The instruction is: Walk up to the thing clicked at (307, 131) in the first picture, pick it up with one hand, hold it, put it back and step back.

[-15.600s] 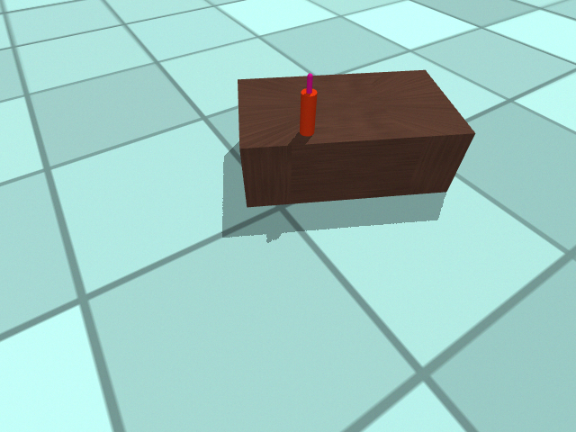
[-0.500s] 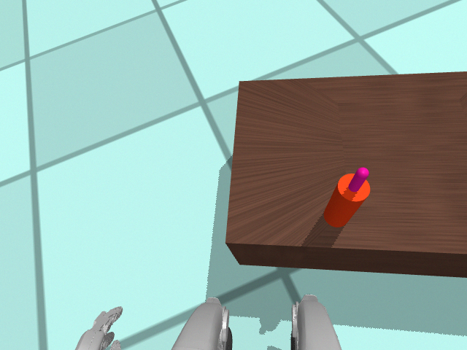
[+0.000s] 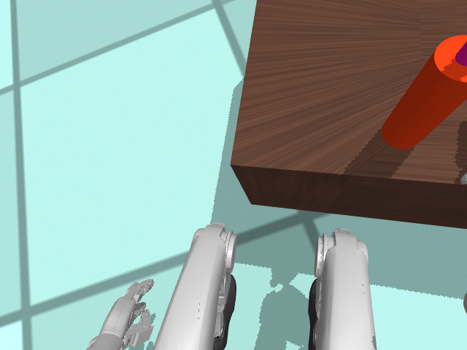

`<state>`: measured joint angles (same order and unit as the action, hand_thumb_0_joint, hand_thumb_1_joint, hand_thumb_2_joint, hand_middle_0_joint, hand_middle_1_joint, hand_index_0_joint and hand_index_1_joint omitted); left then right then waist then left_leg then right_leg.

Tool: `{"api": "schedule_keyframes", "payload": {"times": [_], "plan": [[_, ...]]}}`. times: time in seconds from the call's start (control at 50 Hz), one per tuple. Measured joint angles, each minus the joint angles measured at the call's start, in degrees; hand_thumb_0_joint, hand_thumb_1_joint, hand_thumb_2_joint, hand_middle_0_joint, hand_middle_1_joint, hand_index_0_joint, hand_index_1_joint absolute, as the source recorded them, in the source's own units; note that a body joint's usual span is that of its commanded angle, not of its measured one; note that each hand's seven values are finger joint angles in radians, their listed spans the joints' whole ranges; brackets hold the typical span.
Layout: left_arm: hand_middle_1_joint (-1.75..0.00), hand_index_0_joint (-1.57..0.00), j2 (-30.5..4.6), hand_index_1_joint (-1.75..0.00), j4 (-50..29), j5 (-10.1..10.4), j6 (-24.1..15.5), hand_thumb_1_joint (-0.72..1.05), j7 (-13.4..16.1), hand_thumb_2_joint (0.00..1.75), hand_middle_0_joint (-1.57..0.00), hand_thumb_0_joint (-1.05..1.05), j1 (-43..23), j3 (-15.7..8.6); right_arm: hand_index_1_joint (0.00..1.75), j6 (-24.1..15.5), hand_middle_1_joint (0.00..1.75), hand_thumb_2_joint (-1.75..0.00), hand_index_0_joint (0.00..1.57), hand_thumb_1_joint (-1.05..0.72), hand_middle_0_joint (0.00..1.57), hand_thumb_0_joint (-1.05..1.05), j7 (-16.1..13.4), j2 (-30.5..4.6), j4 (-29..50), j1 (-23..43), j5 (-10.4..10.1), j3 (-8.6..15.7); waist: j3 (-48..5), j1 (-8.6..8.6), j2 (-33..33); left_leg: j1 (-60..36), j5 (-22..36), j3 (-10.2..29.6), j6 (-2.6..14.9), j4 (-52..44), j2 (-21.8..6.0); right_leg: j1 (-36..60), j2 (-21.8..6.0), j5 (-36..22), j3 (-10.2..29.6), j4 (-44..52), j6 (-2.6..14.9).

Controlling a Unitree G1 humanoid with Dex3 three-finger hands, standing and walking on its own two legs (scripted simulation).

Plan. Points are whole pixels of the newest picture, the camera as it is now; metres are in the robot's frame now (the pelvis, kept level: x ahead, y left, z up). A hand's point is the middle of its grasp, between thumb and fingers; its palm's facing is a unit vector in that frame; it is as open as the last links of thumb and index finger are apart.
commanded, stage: close in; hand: right
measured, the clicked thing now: (440, 87) +0.48 -0.25 +0.05
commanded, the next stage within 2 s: rest palm in 0.46 s
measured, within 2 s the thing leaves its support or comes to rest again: leaves its support in 2.00 s
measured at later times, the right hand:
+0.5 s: hand (435, 113) +0.47 -0.25 +0.01, palm faces +0.18 +0.98 +0.02, open 17.2 cm
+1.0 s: hand (421, 112) +0.47 -0.24 +0.00, palm faces +0.16 +0.99 +0.00, open 16.1 cm
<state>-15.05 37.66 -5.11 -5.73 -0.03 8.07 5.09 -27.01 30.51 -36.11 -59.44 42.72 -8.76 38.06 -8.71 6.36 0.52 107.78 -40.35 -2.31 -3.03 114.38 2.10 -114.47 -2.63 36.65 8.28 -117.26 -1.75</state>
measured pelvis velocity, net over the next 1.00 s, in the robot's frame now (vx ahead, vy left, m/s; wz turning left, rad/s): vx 0.01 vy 0.01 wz -0.02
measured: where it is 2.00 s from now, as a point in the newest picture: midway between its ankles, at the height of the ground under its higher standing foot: (268, 329)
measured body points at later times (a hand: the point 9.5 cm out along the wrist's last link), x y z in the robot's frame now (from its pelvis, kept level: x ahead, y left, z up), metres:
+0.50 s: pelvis +0.00 +0.01 +0.00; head +0.20 -0.03 +0.41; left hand +0.13 +0.29 -0.12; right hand +0.45 -0.31 +0.01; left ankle +0.08 +0.14 -0.41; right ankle +0.09 -0.13 -0.41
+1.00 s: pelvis +0.01 +0.01 -0.01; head +0.20 -0.03 +0.40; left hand +0.14 +0.27 -0.13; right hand +0.46 -0.29 +0.01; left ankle +0.08 +0.14 -0.41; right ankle +0.09 -0.13 -0.41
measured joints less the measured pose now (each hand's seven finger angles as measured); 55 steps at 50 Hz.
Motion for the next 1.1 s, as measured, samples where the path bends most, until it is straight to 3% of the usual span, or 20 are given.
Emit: {"api": "schedule_keyframes", "payload": {"times": [0.18,0.32,0.76,1.1], "plan": [[-0.30,-0.20,0.20,-0.29,0.15,2.10,3.06,0.90,-1.07,0.90,-0.20,0.01,2.92,-2.32,0.03,3.04,0.03,-0.01,0.05,0.58,0.06,-0.02,-7.98,5.62,8.19,-2.58,0.32,-5.34,-0.89,-0.04,0.58,2.59,1.37,0.33,0.66,1.72,0.15,-1.99,0.06,-1.62,-0.21,-0.94,-0.19],[-0.30,-0.20,-1.06,-0.29,-0.66,2.73,3.34,0.90,-0.75,0.90,-0.20,0.01,3.32,-3.43,0.03,3.34,0.03,-0.01,0.06,0.54,0.07,-0.02,-11.80,7.41,9.08,-3.32,-0.54,-7.99,-1.98,0.18,0.84,2.22,1.66,0.67,1.03,0.08,0.34,-0.93,-0.36,-1.64,-0.75,1.17,-0.27],[-0.30,-0.19,-0.51,-0.30,-0.86,1.82,5.14,0.86,-1.71,0.92,-0.20,0.01,-1.48,-4.91,0.02,1.02,0.02,-0.01,0.08,0.41,0.11,-0.01,-14.48,12.32,11.28,-3.71,0.14,-10.03,-1.79,-1.55,0.33,2.25,-1.37,0.87,1.41,2.33,0.54,-0.28,-0.74,1.37,-0.81,-0.37,-1.43],[-0.31,-0.20,-0.60,-0.30,-0.85,2.09,5.84,0.89,-1.85,0.91,-0.20,0.01,0.24,-4.67,0.21,1.11,0.21,-0.06,0.41,0.43,0.43,-0.01,-16.19,12.07,10.38,-1.74,0.34,-12.26,-1.41,-1.28,0.31,2.94,-1.06,1.15,1.24,2.68,0.00,-1.20,-0.10,0.59,-1.11,-0.49,-1.25]]}}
